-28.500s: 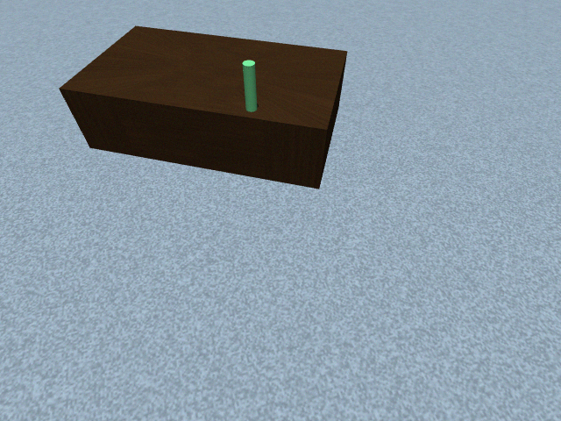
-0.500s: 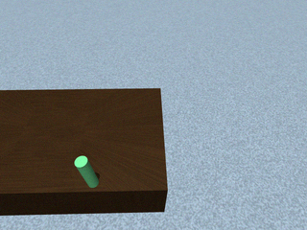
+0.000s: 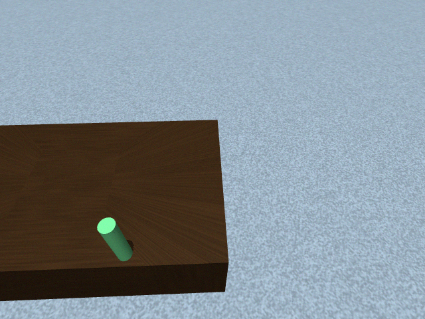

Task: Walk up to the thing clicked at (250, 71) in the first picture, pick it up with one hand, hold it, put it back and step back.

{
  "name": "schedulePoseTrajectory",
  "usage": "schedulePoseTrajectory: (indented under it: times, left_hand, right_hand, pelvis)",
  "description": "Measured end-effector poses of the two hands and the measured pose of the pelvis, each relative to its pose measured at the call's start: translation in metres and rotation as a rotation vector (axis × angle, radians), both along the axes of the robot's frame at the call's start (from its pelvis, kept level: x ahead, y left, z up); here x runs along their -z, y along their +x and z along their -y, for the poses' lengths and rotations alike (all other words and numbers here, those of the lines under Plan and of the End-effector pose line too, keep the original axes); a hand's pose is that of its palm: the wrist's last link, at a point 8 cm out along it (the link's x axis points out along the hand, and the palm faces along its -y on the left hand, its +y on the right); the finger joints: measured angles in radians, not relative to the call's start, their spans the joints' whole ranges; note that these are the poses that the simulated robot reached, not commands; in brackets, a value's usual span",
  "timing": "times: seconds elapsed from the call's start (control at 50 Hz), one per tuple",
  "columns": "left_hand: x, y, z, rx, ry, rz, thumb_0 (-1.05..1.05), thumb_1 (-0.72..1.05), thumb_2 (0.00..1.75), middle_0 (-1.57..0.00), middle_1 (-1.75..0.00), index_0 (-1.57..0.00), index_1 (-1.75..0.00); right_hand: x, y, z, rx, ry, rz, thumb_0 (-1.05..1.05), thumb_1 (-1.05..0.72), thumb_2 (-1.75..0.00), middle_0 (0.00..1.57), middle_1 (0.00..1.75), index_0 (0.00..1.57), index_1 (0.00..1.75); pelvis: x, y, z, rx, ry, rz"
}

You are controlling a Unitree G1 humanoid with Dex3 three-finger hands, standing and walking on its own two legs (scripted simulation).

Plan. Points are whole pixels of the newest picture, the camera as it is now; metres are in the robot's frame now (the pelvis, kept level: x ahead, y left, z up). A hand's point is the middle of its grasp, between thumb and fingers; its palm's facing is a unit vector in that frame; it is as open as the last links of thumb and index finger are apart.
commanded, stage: stand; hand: left
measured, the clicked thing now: (116, 241) +0.40 +0.31 -0.32
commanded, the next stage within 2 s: step back in 0.88 s
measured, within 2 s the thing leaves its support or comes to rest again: neither
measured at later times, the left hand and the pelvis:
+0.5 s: hand out of the picture +0.08 +0.25 -0.16, palm faces -0.02 -0.94 -0.34, open 7.4 cm; pelvis +0.01 +0.00 +0.00, yaw -1 degrees
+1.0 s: hand out of the picture +0.09 +0.26 -0.16, palm faces +0.00 -0.93 -0.36, open 7.4 cm; pelvis -0.01 +0.00 -0.01, yaw -1 degrees
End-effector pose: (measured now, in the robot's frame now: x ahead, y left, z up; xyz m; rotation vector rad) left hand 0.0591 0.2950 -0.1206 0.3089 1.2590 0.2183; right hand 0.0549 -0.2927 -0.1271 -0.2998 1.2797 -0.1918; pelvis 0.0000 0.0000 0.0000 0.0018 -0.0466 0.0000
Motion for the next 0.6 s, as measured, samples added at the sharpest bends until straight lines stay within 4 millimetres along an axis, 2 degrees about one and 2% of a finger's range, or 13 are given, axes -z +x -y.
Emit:
schedulePoseTrajectory:
  times: [0.28, 0.6]
  left_hand:
    - [-0.002, 0.012, 0.002, 0.009, 0.001, 0.019, 0.01, 0.9, 0.9, -0.2, -0.3, -0.2, -0.3]
    - [-0.001, 0.015, 0.005, 0.013, -0.003, 0.01, 0.01, 0.9, 0.9, -0.2, -0.3, -0.2, -0.3]
  right_hand:
    - [-0.002, 0.011, 0.004, 0.0, -0.004, 0.02, 0.0, -0.9, -0.9, 0.2, 0.3, 0.21, 0.3]
    - [-0.003, 0.013, 0.007, 0.006, -0.006, 0.019, 0.0, -0.9, -0.9, 0.2, 0.3, 0.21, 0.3]
  pelvis:
    - [0.0, 0.004, 0.002, 0.003, 0.001, -0.002]
    - [0.0, 0.008, 0.004, 0.011, 0.001, -0.006]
